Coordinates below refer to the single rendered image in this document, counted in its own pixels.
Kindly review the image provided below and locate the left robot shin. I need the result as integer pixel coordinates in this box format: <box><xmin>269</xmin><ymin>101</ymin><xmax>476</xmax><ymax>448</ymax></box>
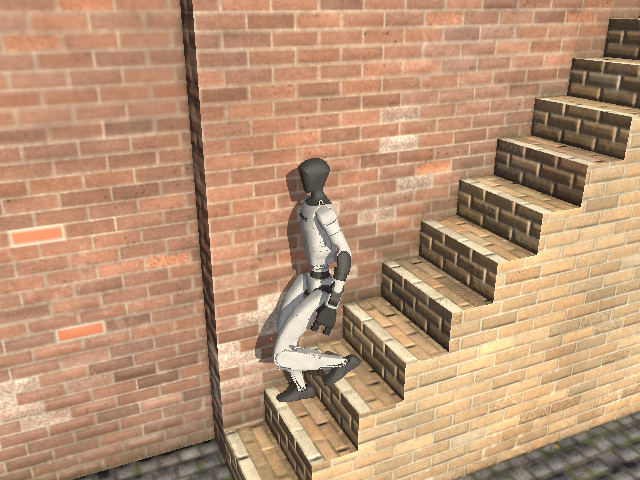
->
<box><xmin>276</xmin><ymin>347</ymin><xmax>348</xmax><ymax>371</ymax></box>

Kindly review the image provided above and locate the robot left forearm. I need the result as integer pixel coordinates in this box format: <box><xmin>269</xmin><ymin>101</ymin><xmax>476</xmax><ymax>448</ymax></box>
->
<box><xmin>324</xmin><ymin>251</ymin><xmax>351</xmax><ymax>309</ymax></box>

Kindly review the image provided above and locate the robot head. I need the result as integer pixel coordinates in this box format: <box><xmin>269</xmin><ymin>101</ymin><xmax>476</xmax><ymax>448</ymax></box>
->
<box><xmin>298</xmin><ymin>158</ymin><xmax>332</xmax><ymax>206</ymax></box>

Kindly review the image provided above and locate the left robot upper arm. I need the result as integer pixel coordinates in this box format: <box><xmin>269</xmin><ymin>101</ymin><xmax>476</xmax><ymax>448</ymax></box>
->
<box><xmin>315</xmin><ymin>206</ymin><xmax>352</xmax><ymax>263</ymax></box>

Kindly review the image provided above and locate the robot left hand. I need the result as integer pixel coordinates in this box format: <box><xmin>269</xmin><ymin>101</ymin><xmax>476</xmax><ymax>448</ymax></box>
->
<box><xmin>310</xmin><ymin>306</ymin><xmax>337</xmax><ymax>336</ymax></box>

